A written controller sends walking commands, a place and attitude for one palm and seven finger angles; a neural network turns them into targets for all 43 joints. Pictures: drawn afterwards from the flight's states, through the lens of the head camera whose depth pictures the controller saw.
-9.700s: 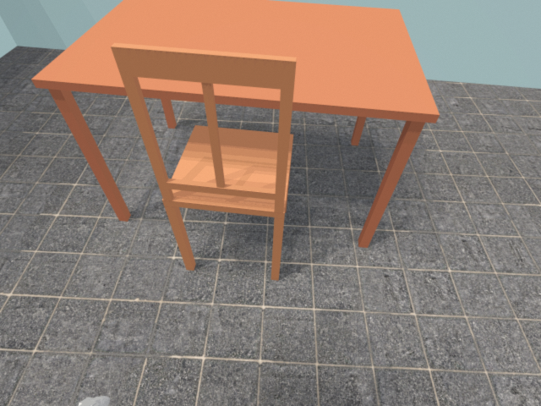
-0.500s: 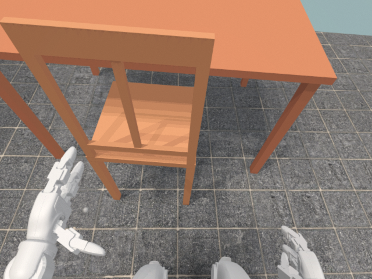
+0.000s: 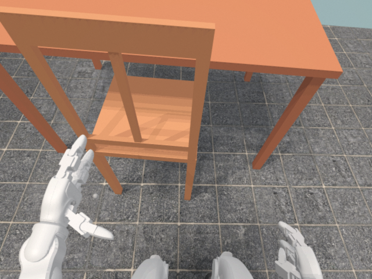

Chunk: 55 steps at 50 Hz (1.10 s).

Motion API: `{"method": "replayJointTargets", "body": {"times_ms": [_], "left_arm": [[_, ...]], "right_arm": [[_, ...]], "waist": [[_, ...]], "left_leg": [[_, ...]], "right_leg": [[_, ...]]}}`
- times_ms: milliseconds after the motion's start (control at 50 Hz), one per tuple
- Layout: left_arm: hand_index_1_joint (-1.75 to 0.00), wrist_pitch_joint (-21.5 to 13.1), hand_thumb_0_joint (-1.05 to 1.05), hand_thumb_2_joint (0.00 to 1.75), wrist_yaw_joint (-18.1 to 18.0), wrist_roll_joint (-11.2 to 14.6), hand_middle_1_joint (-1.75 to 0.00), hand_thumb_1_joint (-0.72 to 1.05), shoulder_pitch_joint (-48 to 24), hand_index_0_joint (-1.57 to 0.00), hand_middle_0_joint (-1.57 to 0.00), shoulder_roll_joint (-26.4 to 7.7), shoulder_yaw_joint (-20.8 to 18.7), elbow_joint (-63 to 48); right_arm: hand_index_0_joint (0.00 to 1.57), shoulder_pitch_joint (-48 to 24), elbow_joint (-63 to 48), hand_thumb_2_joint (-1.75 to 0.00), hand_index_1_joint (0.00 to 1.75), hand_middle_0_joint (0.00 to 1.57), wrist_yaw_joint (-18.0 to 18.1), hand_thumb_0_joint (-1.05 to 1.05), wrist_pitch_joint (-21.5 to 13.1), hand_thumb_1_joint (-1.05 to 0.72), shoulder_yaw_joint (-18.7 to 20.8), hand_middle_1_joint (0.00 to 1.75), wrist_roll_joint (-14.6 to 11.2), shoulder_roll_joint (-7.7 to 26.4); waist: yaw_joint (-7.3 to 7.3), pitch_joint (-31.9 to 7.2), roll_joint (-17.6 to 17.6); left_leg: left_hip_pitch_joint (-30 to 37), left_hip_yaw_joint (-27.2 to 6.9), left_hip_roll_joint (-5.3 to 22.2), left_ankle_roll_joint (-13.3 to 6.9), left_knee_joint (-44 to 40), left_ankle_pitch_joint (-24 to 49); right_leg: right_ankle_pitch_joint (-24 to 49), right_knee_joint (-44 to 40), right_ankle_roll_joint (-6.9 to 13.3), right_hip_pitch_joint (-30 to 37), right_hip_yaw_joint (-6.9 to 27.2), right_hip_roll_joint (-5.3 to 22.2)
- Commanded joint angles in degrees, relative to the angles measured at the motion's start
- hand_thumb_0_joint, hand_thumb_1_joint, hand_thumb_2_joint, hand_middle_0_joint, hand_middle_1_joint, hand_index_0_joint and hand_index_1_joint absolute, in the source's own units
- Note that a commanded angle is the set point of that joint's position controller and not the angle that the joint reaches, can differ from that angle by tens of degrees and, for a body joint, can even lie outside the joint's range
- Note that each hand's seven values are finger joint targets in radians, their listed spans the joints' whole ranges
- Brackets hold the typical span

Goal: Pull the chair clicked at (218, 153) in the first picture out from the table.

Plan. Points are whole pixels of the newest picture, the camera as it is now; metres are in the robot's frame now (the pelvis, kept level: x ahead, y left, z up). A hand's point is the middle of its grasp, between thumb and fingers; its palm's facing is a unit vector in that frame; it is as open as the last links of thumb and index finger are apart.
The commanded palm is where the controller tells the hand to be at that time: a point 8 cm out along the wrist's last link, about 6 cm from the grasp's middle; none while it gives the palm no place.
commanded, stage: aim the fingers beside a spindle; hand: left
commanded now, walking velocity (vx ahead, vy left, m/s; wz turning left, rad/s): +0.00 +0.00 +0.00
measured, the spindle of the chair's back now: (129, 105) +0.52 +0.18 +0.01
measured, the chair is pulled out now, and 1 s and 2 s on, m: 0.00 0.00 0.00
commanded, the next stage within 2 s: push the fingers through the gap in 1.76 s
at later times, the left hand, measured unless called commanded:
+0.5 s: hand (113, 178) +0.31 +0.17 +0.02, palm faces -0.06 -1.00 -0.03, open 16.9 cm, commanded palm +0.30 +0.23 +0.02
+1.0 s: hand (126, 165) +0.36 +0.16 +0.00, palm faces -0.05 -1.00 -0.03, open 16.9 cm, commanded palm +0.34 +0.21 +0.00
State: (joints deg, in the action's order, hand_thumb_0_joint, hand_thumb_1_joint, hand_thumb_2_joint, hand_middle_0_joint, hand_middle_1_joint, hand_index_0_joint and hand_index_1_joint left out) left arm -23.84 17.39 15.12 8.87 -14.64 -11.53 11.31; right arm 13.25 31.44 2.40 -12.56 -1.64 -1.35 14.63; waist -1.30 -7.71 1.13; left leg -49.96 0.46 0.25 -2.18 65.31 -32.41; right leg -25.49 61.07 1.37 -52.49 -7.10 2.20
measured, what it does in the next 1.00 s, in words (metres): stands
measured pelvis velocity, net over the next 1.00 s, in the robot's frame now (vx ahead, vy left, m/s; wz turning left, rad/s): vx -0.01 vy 0.00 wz -0.02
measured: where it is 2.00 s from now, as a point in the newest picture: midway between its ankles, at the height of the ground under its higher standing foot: outside the picture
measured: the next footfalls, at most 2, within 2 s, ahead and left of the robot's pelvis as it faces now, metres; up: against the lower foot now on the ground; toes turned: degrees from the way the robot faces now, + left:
none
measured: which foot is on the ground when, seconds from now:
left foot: down 0.00-1.00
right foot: down 0.00-1.00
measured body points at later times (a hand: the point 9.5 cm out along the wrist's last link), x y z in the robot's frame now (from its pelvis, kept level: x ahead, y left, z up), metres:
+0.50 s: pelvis +0.00 -0.01 -0.01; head +0.10 +0.00 +0.43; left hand +0.31 +0.23 +0.02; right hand +0.15 -0.25 -0.11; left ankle -0.01 +0.09 -0.66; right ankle +0.04 -0.11 -0.66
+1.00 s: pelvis -0.01 +0.00 -0.02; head +0.10 +0.00 +0.41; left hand +0.35 +0.21 +0.00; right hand +0.12 -0.26 -0.13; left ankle -0.01 +0.09 -0.66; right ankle +0.04 -0.11 -0.66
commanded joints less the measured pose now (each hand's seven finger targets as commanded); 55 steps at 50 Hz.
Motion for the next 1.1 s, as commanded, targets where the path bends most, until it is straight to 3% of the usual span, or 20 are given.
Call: {"method": "replayJointTargets", "body": {"times_ms": [0, 40, 100, 180, 220, 300, 400, 440, 460, 580, 600, 640, 660, 720, 760, 800, 820, 920, 960, 1080], "left_arm": [[-0.08, -3.5, 0.00, 0.30, -0.7, 0.8, -0.08, -0.50, -4.7, -0.06, -0.06, -8.3, -4.7, -10.5], [-0.08, -3.7, 0.00, 0.30, -1.1, 0.8, -0.08, -0.50, -4.0, -0.06, -0.06, -8.1, -4.8, -11.2], [-0.08, -3.9, 0.00, 0.30, -2.0, 0.3, -0.08, -0.50, -6.3, -0.06, -0.06, -6.8, -3.4, -9.6], [-0.08, -5.0, 0.00, 0.30, -2.1, 0.0, -0.08, -0.50, -10.6, -0.06, -0.06, -8.6, -4.8, -6.6], [-0.08, -5.8, 0.00, 0.30, -1.5, -0.1, -0.08, -0.50, -12.4, -0.06, -0.06, -7.7, -3.9, -6.7], [-0.08, -6.3, 0.00, 0.30, -1.1, -0.3, -0.08, -0.50, -17.3, -0.06, -0.06, -7.9, -3.1, -5.9], [-0.08, -5.0, 0.00, 0.30, -1.6, -0.5, -0.08, -0.50, -17.1, -0.06, -0.06, -8.8, -4.4, -2.0], [-0.08, -4.7, 0.00, 0.30, -1.9, -0.7, -0.08, -0.50, -19.7, -0.06, -0.06, -7.2, -3.0, -1.6], [-0.08, -4.8, 0.00, 0.30, -2.4, -0.8, -0.08, -0.50, -20.6, -0.06, -0.06, -8.9, -4.7, -0.9], [-0.08, -5.9, 0.00, 0.30, -3.2, -1.4, -0.08, -0.50, -23.2, -0.06, -0.06, -7.6, -3.4, -0.8], [-0.08, -5.9, 0.00, 0.30, -3.3, -1.6, -0.08, -0.50, -22.5, -0.06, -0.06, -8.4, -4.4, 0.4], [-0.08, -6.0, 0.00, 0.30, -3.2, -1.7, -0.08, -0.50, -24.6, -0.06, -0.06, -6.2, -2.0, 1.0], [-0.08, -6.0, 0.00, 0.30, -3.5, -2.0, -0.08, -0.50, -24.9, -0.06, -0.06, -8.0, -3.6, 2.0], [-0.08, -6.3, 0.00, 0.30, -4.1, -2.5, -0.08, -0.50, -28.0, -0.06, -0.06, -6.7, -2.3, 3.1], [-0.08, -6.7, 0.00, 0.30, -4.6, -2.7, -0.08, -0.50, -29.9, -0.06, -0.06, -7.9, -3.2, 3.8], [-0.08, -7.3, 0.00, 0.30, -5.0, -3.3, -0.08, -0.50, -32.8, -0.06, -0.06, -7.1, -2.0, 3.1], [-0.08, -7.4, 0.00, 0.30, -5.2, -3.3, -0.08, -0.50, -31.8, -0.06, -0.06, -6.8, -2.0, 3.8], [-0.08, -7.6, 0.00, 0.30, -6.0, -4.0, -0.08, -0.50, -34.6, -0.06, -0.06, -8.6, -3.9, 8.4], [-0.08, -7.7, 0.00, 0.30, -6.1, -4.2, -0.08, -0.50, -35.7, -0.06, -0.06, -7.7, -3.1, 10.0], [-0.08, -8.5, 0.00, 0.30, -6.4, -4.7, -0.08, -0.50, -42.8, -0.06, -0.06, -7.2, -2.0, 13.2]], "right_arm": [[0.20, 0.4, -7.5, -0.90, 0.30, 0.20, 0.1, 0.00, -2.2, -0.90, 4.0, 0.30, -0.1, 7.9], [0.20, 0.2, -7.7, -0.90, 0.30, 0.20, -0.2, 0.00, -1.8, -0.90, 4.1, 0.30, 0.0, 7.9], [0.20, 0.1, -7.8, -0.90, 0.30, 0.20, -0.5, 0.00, -1.3, -0.90, 4.0, 0.30, 0.1, 7.8], [0.20, 0.3, -7.0, -0.90, 0.30, 0.20, -0.3, 0.00, -0.9, -0.90, 4.2, 0.30, 0.3, 8.2], [0.20, 0.2, -7.0, -0.90, 0.30, 0.20, -0.3, 0.00, -0.8, -0.90, 4.1, 0.30, 0.2, 8.0], [0.20, 0.6, -5.9, -0.90, 0.30, 0.20, 0.1, 0.00, -0.9, -0.90, 4.2, 0.30, 0.3, 8.1], [0.20, 1.3, -5.6, -0.90, 0.30, 0.20, -0.2, 0.00, -0.2, -0.90, 4.3, 0.30, 0.2, 8.4], [0.20, 1.0, -5.8, -0.90, 0.30, 0.20, -0.3, 0.00, 0.2, -0.90, 4.2, 0.30, 0.3, 8.1], [0.20, 1.3, -5.6, -0.90, 0.30, 0.20, -0.3, 0.00, 0.5, -0.90, 4.3, 0.30, 0.3, 8.4], [0.20, 1.8, -5.8, -0.90, 0.30, 0.20, -0.6, 0.00, 1.2, -0.90, 4.3, 0.30, 0.6, 8.0], [0.20, 2.1, -5.5, -0.90, 0.30, 0.20, -0.7, 0.00, 1.4, -0.90, 4.5, 0.30, 0.6, 8.2], [0.20, 1.8, -5.4, -0.90, 0.30, 0.20, -0.9, 0.00, 1.6, -0.90, 4.4, 0.30, 0.5, 8.1], [0.20, 2.0, -5.1, -0.90, 0.30, 0.20, -0.8, 0.00, 1.8, -0.90, 4.5, 0.30, 0.5, 8.4], [0.20, 2.1, -4.9, -0.90, 0.30, 0.20, -0.9, 0.00, 2.2, -0.90, 4.5, 0.30, 0.6, 8.2], [0.20, 2.1, -4.7, -0.90, 0.30, 0.20, -0.9, 0.00, 2.5, -0.90, 4.5, 0.30, 0.6, 8.4], [0.20, 2.5, -4.6, -0.90, 0.30, 0.20, -1.0, 0.00, 2.6, -0.90, 4.6, 0.30, 0.8, 8.4], [0.20, 2.5, -4.6, -0.90, 0.30, 0.20, -1.1, 0.00, 2.7, -0.90, 4.7, 0.30, 0.8, 8.2], [0.20, 2.9, -3.8, -0.90, 0.30, 0.20, -1.3, 0.00, 3.6, -0.90, 4.7, 0.30, 0.9, 8.5], [0.20, 2.8, -3.9, -0.90, 0.30, 0.20, -1.5, 0.00, 4.0, -0.90, 4.5, 0.30, 0.8, 8.4], [0.20, 3.9, -3.2, -0.90, 0.30, 0.20, -1.6, 0.00, 4.6, -0.90, 4.5, 0.30, 1.0, 8.6]], "waist": [[0.05, -16.9, 2.1], [0.58, -18.0, 3.3], [-0.49, -15.6, 1.4], [-1.09, -15.0, -0.5], [-0.75, -16.3, 2.0], [-1.50, -18.6, 2.6], [-0.82, -19.4, 0.8], [-1.23, -18.9, 1.2], [-1.04, -19.1, 0.3], [-1.03, -22.6, 2.4], [-0.91, -22.6, 0.5], [-1.72, -21.1, 0.6], [-1.38, -21.0, 0.3], [-1.92, -21.0, 1.1], [-1.88, -21.0, 1.2], [-2.29, -23.0, 1.8], [-1.64, -23.6, 2.7], [-2.07, -23.3, 0.0], [-2.10, -22.5, 1.0], [-3.60, -23.1, 0.8]], "left_leg": [[6.4, -2.8, -0.2, 1.9, -10.9, 22.9], [6.6, -2.6, -0.2, 2.1, -10.8, 24.1], [4.7, -2.7, -0.2, 1.9, -10.6, 21.7], [1.3, -2.2, -0.4, 1.4, -9.4, 17.7], [2.4, -2.2, -0.4, 1.5, -9.5, 17.9], [3.3, -2.4, -0.2, 1.4, -8.4, 19.1], [1.8, -2.5, -0.2, 1.4, -8.1, 19.8], [1.1, -2.1, -0.4, 1.4, -7.7, 18.6], [0.6, -2.3, -0.3, 1.4, -7.7, 18.2], [1.7, -2.0, -0.3, 1.4, -6.6, 21.7], [1.5, -2.2, -0.1, 1.5, -6.6, 21.8], [0.7, -2.0, -0.2, 1.5, -6.3, 20.1], [-0.1, -2.1, -0.2, 1.6, -6.3, 19.3], [-0.2, -2.1, -0.3, 1.5, -5.8, 18.8], [-0.7, -2.2, -0.3, 1.6, -5.8, 17.9], [0.8, -2.5, -0.1, 1.6, -5.4, 19.6], [0.9, -2.4, -0.3, 1.8, -5.4, 19.4], [-1.9, -2.1, -0.3, 1.6, -4.5, 17.8], [-2.6, -1.9, -0.5, 1.6, -4.5, 16.5], [-3.3, -2.2, -0.4, 1.4, -3.2, 16.1]], "right_leg": [[13.5, -6.5, 0.0, 15.5, 3.7, -1.7], [14.6, -6.1, 0.0, 15.9, 3.8, -1.6], [13.0, -6.0, -0.1, 14.2, 3.6, -1.6], [10.5, -6.0, -0.2, 13.8, 4.9, -1.5], [10.4, -5.6, 0.0, 13.4, 4.9, -1.4], [11.5, -4.7, -0.1, 12.4, 5.1, -1.4], [12.6, -3.9, -0.1, 13.0, 5.0, -1.4], [12.0, -4.0, -0.2, 12.3, 5.3, -1.3], [11.6, -3.8, -0.2, 12.3, 5.3, -1.3], [15.3, -2.4, 0.1, 12.9, 5.4, -1.4], [15.2, -2.2, 0.0, 12.7, 5.3, -1.5], [14.0, -2.4, -0.2, 11.3, 5.4, -1.4], [13.1, -2.2, -0.1, 11.3, 5.5, -1.4], [12.6, -1.9, 0.0, 10.0, 5.5, -1.3], [11.6, -1.7, 0.1, 9.3, 5.5, -1.3], [12.6, -1.0, 0.1, 8.7, 5.4, -1.3], [12.3, -0.9, 0.2, 9.0, 5.5, -1.3], [12.1, -0.5, 0.0, 9.1, 6.0, -1.3], [11.1, -0.6, 0.1, 8.6, 6.1, -1.3], [10.5, 0.4, 0.1, 6.0, 6.1, -1.5]]}}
